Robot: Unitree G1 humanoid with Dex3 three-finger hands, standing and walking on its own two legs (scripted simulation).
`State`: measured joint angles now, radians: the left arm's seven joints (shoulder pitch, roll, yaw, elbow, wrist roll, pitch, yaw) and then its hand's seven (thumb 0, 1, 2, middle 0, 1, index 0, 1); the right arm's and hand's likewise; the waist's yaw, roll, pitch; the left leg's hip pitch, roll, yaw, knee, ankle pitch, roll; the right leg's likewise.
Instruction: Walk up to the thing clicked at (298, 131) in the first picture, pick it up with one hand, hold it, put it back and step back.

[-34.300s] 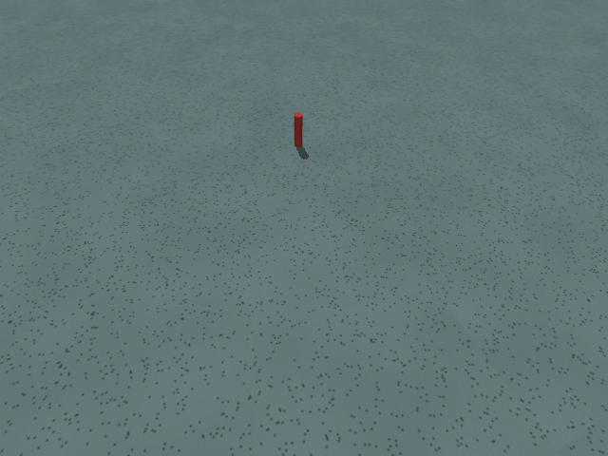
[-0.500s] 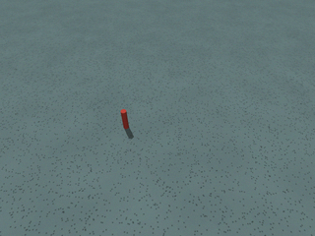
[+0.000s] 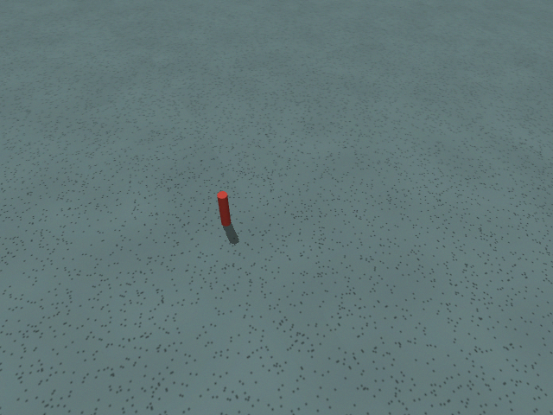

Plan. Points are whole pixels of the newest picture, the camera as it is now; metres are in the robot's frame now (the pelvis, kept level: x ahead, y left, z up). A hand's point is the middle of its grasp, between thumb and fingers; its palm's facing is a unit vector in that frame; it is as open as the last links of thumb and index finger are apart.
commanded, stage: step back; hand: left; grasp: from the side
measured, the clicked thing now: (224, 209) +1.03 +0.24 -0.67
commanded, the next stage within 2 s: stand in 0.18 s
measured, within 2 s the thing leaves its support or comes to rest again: neither
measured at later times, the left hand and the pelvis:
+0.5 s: hand out of the picture +0.11 +0.25 -0.14, palm faces -0.03 -0.94 -0.33, open 7.4 cm; pelvis +0.00 +0.00 +0.02, yaw +0 degrees
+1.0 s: hand out of the picture +0.04 +0.25 -0.14, palm faces -0.02 -0.94 -0.35, open 7.4 cm; pelvis -0.02 -0.01 +0.02, yaw +0 degrees
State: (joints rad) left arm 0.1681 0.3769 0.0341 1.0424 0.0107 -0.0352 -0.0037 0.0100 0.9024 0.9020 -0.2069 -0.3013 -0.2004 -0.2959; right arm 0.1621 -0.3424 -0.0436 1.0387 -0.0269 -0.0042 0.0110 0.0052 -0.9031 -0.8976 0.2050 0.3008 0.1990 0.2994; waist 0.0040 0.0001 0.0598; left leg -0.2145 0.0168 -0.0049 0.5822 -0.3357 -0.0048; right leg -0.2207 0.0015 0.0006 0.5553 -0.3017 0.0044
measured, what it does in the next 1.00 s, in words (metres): stands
